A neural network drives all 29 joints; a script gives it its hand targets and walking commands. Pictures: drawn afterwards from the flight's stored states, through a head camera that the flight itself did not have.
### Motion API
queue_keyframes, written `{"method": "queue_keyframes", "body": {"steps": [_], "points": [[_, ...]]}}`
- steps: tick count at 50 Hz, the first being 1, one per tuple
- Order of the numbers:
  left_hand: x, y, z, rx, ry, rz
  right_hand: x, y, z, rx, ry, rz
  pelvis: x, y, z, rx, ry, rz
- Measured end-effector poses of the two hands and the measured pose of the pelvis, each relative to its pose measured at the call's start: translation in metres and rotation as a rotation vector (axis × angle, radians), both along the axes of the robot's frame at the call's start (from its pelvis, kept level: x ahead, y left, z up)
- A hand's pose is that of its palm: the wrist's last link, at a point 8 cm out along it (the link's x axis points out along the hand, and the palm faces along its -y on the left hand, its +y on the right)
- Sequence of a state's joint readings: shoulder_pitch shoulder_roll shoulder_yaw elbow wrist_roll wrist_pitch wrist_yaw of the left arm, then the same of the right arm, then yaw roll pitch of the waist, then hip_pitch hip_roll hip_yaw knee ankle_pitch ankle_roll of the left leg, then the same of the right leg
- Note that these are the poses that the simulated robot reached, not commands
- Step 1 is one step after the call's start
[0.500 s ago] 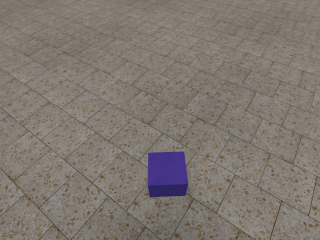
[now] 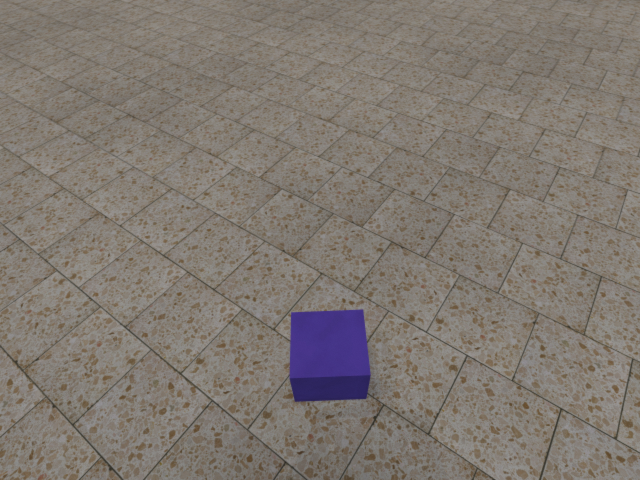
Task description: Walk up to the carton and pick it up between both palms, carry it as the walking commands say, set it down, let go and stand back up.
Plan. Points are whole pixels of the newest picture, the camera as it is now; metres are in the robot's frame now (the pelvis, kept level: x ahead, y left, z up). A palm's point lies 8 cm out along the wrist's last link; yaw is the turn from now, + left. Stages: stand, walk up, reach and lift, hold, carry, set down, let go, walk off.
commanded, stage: walk up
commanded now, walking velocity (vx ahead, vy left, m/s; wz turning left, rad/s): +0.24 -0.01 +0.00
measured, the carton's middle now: (328, 355) +0.57 +0.02 -0.68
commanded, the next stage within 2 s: stand in 1.78 s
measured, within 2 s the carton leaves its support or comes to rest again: neither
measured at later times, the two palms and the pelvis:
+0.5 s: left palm (197, 420) +0.23 +0.22 -0.14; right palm out of the picture -0.01 -0.21 -0.13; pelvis +0.12 -0.01 +0.00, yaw -2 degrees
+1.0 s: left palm (129, 467) +0.17 +0.31 -0.15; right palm (488, 426) +0.22 -0.21 -0.13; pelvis +0.15 +0.04 -0.01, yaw +1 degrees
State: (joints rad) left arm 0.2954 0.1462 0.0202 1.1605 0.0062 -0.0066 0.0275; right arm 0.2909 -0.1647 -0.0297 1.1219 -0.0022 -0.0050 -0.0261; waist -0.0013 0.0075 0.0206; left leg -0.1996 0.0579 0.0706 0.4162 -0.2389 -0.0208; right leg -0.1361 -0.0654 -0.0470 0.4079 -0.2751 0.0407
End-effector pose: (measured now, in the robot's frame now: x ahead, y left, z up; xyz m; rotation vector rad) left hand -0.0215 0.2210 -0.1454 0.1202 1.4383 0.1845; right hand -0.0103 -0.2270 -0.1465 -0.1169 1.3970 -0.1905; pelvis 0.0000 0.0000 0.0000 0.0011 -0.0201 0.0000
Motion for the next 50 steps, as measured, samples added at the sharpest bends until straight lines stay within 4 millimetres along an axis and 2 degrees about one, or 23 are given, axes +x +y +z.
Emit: {"method": "queue_keyframes", "body": {"steps": [4, 8, 10, 13, 17, 21, 25, 27, 28, 30, 34, 38, 42, 46, 48, 50], "points": [[-0.008, 0.008, 0.0, 0.01, 0.003, 0.054, 0.006, -0.005, 0.002, -0.012, -0.004, 0.017, 0.009, 0.002, -0.002, -0.007, 0.013, 0.005], [-0.021, 0.023, -0.007, 0.012, 0.057, 0.09, 0.031, 0.0, 0.001, -0.029, -0.046, 0.043, 0.024, 0.015, -0.009, -0.019, 0.018, 0.009], [-0.014, 0.03, -0.013, 0.004, 0.078, 0.07, 0.04, 0.006, 0.001, -0.043, -0.074, 0.029, 0.033, 0.02, -0.013, -0.012, 0.018, -0.004], [0.029, 0.035, -0.011, -0.012, 0.036, -0.006, 0.029, 0.012, 0.009, -0.059, -0.049, -0.031, 0.047, 0.022, -0.008, -0.019, 0.026, -0.027], [0.109, 0.034, -0.003, -0.028, -0.101, -0.051, 0.005, 0.016, 0.023, -0.063, 0.056, -0.084, 0.068, 0.018, 0.002, -0.031, 0.037, -0.027], [0.181, 0.021, 0.003, -0.036, -0.2, -0.089, -0.007, 0.019, 0.03, -0.045, 0.145, -0.109, 0.091, 0.008, 0.005, -0.036, 0.04, -0.029], [0.248, -0.004, 0.006, -0.028, -0.282, -0.15, -0.002, 0.018, 0.021, 0.001, 0.217, -0.137, 0.117, -0.007, -0.002, -0.02, 0.029, -0.032], [0.271, -0.015, 0.002, -0.006, -0.321, -0.161, 0.008, 0.013, 0.01, 0.028, 0.241, -0.144, 0.132, -0.017, -0.011, 0.004, 0.024, -0.021], [0.276, -0.019, 0.0, 0.005, -0.326, -0.16, 0.017, 0.009, 0.003, 0.037, 0.242, -0.141, 0.138, -0.021, -0.016, 0.011, 0.029, -0.018], [0.274, -0.025, -0.001, 0.013, -0.299, -0.147, 0.041, 0.001, -0.007, 0.041, 0.223, -0.125, 0.145, -0.024, -0.018, 0.003, 0.035, -0.021], [0.251, -0.024, 0.004, 0.035, -0.221, -0.094, 0.099, -0.013, -0.013, 0.028, 0.149, -0.054, 0.151, -0.024, -0.01, 0.005, 0.028, -0.006], [0.219, 0.002, 0.013, 0.098, -0.165, -0.03, 0.16, -0.025, -0.011, -0.001, 0.04, 0.022, 0.15, -0.015, -0.006, 0.021, 0.029, 0.014], [0.191, 0.033, 0.015, 0.13, -0.116, 0.0, 0.211, -0.024, -0.003, -0.028, -0.085, 0.073, 0.148, -0.001, -0.005, 0.025, 0.029, 0.013], [0.184, 0.063, 0.005, 0.116, -0.113, 0.012, 0.232, -0.007, 0.006, -0.061, -0.152, 0.104, 0.148, 0.02, -0.009, 0.011, 0.025, 0.014], [0.186, 0.078, -0.006, 0.095, -0.12, 0.011, 0.232, 0.003, 0.006, -0.086, -0.175, 0.108, 0.148, 0.034, -0.016, -0.012, 0.023, 0.019], [0.188, 0.085, -0.009, 0.075, -0.113, 0.007, 0.226, 0.015, 0.014, -0.094, -0.185, 0.094, 0.148, 0.042, -0.013, -0.014, 0.014, 0.017]]}}
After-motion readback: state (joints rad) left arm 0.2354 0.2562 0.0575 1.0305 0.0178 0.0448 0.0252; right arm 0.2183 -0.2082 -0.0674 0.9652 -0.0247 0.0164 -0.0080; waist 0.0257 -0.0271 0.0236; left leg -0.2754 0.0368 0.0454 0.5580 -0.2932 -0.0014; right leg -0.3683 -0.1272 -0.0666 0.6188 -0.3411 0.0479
